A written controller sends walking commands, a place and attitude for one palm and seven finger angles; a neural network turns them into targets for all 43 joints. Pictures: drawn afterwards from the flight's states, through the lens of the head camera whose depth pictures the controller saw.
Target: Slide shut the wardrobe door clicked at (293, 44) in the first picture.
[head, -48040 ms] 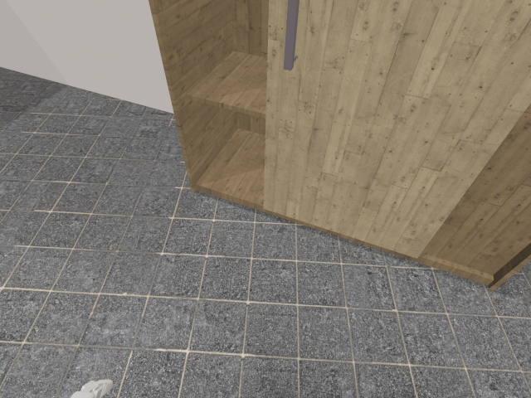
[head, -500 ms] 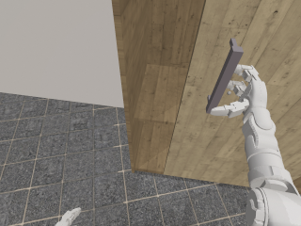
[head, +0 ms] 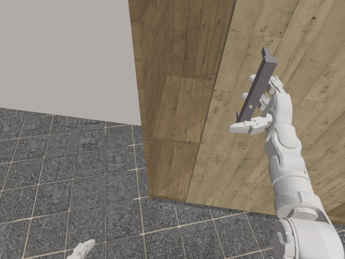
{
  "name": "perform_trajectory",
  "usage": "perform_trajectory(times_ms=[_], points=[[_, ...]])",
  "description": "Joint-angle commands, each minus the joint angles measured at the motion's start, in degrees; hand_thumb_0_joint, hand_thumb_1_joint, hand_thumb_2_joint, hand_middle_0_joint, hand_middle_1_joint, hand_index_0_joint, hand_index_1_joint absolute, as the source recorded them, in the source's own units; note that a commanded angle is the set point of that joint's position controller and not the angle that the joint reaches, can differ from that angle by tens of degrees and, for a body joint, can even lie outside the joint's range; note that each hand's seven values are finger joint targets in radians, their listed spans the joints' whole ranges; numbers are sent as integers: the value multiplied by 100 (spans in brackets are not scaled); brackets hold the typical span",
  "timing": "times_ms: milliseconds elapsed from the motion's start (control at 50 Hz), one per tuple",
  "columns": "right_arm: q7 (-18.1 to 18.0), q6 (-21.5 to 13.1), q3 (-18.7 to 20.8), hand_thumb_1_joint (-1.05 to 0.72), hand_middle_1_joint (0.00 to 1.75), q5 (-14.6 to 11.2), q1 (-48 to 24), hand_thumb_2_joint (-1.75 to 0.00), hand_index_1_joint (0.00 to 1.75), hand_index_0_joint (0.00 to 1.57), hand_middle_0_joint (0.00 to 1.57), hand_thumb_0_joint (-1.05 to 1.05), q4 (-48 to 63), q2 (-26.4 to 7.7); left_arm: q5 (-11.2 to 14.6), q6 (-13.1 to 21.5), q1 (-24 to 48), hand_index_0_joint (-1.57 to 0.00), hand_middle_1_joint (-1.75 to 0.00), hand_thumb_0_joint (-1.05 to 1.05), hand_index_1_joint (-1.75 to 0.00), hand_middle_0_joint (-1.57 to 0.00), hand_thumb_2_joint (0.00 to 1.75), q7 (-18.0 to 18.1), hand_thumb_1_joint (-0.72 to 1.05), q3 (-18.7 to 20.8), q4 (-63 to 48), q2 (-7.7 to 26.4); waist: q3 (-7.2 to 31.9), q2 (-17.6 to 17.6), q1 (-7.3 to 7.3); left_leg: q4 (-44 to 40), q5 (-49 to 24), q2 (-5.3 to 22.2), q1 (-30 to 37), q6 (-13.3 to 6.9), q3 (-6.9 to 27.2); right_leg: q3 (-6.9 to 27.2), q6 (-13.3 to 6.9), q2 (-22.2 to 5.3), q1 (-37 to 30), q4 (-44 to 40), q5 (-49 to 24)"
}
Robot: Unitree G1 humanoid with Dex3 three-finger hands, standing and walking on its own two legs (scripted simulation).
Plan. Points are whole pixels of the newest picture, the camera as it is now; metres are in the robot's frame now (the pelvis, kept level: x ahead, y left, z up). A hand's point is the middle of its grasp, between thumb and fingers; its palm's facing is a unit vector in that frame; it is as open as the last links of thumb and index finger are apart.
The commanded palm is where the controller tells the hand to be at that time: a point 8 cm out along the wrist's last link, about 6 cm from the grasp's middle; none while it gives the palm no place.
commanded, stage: slide the fingers in behind the handle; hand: right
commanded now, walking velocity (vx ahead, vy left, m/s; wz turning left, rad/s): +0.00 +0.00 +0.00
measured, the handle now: (251, 94) +0.49 -0.14 +0.14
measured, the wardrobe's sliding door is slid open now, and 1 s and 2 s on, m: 0.19 0.19 0.19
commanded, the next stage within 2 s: grip the handle and tug to test in 0.64 s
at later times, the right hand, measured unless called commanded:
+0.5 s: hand (243, 106) +0.44 -0.12 +0.14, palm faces +0.05 +1.00 -0.01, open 14.1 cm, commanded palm +0.41 -0.17 +0.14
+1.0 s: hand (243, 104) +0.45 -0.12 +0.14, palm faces +0.05 +1.00 +0.00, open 12.4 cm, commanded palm +0.42 -0.17 +0.14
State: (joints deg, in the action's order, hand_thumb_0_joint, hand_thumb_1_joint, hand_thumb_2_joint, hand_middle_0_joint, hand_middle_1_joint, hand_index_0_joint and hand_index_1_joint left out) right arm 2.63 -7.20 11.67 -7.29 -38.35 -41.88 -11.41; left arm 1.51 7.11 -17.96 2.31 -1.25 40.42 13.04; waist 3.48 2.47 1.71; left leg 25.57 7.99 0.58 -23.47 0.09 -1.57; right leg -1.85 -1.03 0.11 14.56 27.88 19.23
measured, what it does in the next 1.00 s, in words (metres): stands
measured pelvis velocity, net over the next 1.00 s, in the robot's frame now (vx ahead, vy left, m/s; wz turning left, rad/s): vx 0.00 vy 0.00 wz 0.01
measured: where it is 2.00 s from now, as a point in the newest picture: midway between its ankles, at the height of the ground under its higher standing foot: outside the picture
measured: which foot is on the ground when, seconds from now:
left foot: down 0.00-1.00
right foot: down 0.00-1.00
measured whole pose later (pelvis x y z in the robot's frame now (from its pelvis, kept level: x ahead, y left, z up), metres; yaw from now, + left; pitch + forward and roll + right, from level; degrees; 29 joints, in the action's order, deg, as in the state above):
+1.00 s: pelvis +0.00 +0.00 +0.00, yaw +0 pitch +7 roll +0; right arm 0.7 -9.3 12.5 -6.3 -42.1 -47.2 -11.7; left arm 1.2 7.1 -18.8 2.0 -1.0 41.2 13.5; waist 3.3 2.3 2.8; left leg 26.2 7.8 0.3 -25.4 -0.2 -1.3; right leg -2.1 -0.8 -0.1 16.4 28.5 19.1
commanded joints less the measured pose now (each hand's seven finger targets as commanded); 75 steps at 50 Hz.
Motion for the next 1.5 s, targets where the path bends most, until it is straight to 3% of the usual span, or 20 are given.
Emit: perform_trajectory(times_ms=[0,40,80,140,160,440,460,540,620,720,780,820,880,940,960,1020,1200,1320,1380,1480], points=[[-66,-424,-89,50,120,-38,-2905,-30,120,30,30,0,1253,-661,28,268,-22,-20,-30,0,-30,-20,90,46,90,229,-579,678,1693,-179,142,38,-1281,-100,1545,-155,-33,114,177,-25,117,-375,-1851],[-128,-429,78,50,120,-38,-2898,-30,120,30,30,0,1132,-829,15,256,-59,-20,-30,0,-30,-20,90,51,90,245,-551,717,1718,-459,108,39,-1204,-110,1600,-141,-29,133,149,-31,222,-384,-1739],[-181,-442,-5,50,120,-17,-3042,-30,120,30,30,0,1120,-696,9,280,-71,-20,-30,0,-30,-20,90,40,90,241,-536,682,1726,-283,141,42,-1248,-96,1573,-136,-8,93,147,-7,196,-369,-1733],[-260,-504,231,50,120,48,-2798,-30,120,30,30,0,1221,-937,-18,263,-82,-20,-30,0,-30,-20,90,14,90,258,-568,692,1972,-323,8,102,-1467,-93,1810,-152,6,77,159,2,231,-355,-1953],[-256,-504,55,50,120,43,-2757,-30,120,30,30,0,1211,-729,-12,267,-72,-20,-30,0,-30,-20,90,1,90,252,-578,662,1911,-315,61,88,-1516,-89,1790,-131,21,38,140,-2,234,-352,-1933],[-179,-480,199,50,120,23,-2666,-30,120,30,30,0,1276,-971,18,226,-45,-20,-30,0,-30,-20,90,32,90,255,-574,707,1821,-311,51,-12,-1352,-92,1867,-125,62,10,84,8,331,-417,-1635],[-167,-458,57,50,120,-1,-2751,-30,120,30,30,0,1210,-808,24,231,-48,-20,-30,0,-30,-20,90,34,90,235,-577,687,1716,-360,113,-28,-1289,-89,1796,-112,47,22,79,9,351,-431,-1560],[-203,-497,381,50,120,1,-2925,-30,120,30,30,0,1090,-1220,9,213,-54,-20,-30,0,-30,-20,90,73,90,243,-529,749,1796,-475,111,-45,-1108,-81,1843,-94,99,20,45,14,433,-413,-1374],[-133,-583,208,50,120,-6,-2982,-30,120,30,30,0,1057,-1040,24,252,-68,-20,-30,0,-30,-20,90,65,90,235,-543,713,1833,-236,125,16,-1250,-76,1785,-114,79,16,72,13,354,-385,-1504],[-75,-567,105,50,120,-30,-3055,-30,120,30,30,0,818,-929,36,247,-89,-20,-30,0,-30,-20,90,51,90,228,-547,731,1706,-318,176,9,-1105,-81,1672,-108,63,35,72,14,444,-397,-1352],[-116,-593,81,36,122,-3,-3137,-36,122,32,32,0,837,-917,27,252,-130,-20,-30,0,-30,-20,90,40,90,241,-516,730,1809,-215,197,24,-1118,-91,1606,-116,50,49,80,14,337,-350,-1442],[-148,-593,167,27,123,-24,-3148,-40,123,32,32,0,708,-964,19,264,-183,-20,-30,0,-30,-20,90,42,90,261,-485,749,1794,-558,203,47,-1124,-104,1610,-102,26,78,78,-13,391,-345,-1454],[-189,-612,269,13,125,7,-3071,-46,125,34,34,0,735,-1065,2,247,-179,-20,-30,0,-30,-20,90,22,90,245,-487,746,1870,-292,139,66,-1217,-87,1680,-109,67,43,83,11,420,-328,-1516],[-245,-660,374,-1,127,80,-3079,-52,127,35,35,0,820,-1194,-37,222,-225,-20,-30,0,-30,-20,90,16,90,273,-497,768,1982,-402,118,110,-1366,-100,1745,-118,50,65,83,2,394,-315,-1714],[-223,-664,298,-6,128,74,-3027,-54,128,36,36,0,888,-1133,-16,217,-204,-20,-30,0,-30,-20,90,10,90,260,-525,745,2022,-231,101,123,-1379,-98,1769,-123,59,50,100,1,374,-326,-1723],[-187,-642,104,-20,130,24,-3166,-60,130,38,38,0,833,-889,-6,231,-216,-20,-30,0,-30,-20,90,5,90,259,-508,735,1812,-384,202,64,-1264,-108,1640,-112,28,50,93,-13,383,-349,-1584],[-252,-666,235,-62,136,44,-3043,-78,136,42,42,0,957,-987,-37,226,-270,-20,-30,0,-30,-20,90,-5,90,282,-504,739,2103,-307,130,143,-1564,-116,1776,-128,20,55,124,-19,260,-298,-1953],[-199,-605,297,-90,140,48,-2932,-90,140,45,45,0,835,-1095,-17,176,-224,-20,-30,0,-30,-20,90,12,90,273,-491,754,1843,-437,163,73,-1441,-105,1757,-109,36,22,85,-17,410,-327,-1716],[-154,-634,259,-90,140,35,-3012,-90,140,45,45,0,995,-1077,-17,176,-235,-20,-30,0,-30,-20,90,15,90,277,-512,738,1951,-191,148,76,-1452,-117,1744,-130,36,36,97,-8,288,-321,-1801],[-254,-575,293,-90,140,44,-3085,-90,140,45,45,0,954,-1094,-12,157,-178,-20,-30,0,-30,-20,90,24,90,250,-521,716,1751,-187,138,66,-1319,-117,1659,-119,21,53,118,-6,369,-359,-1704]])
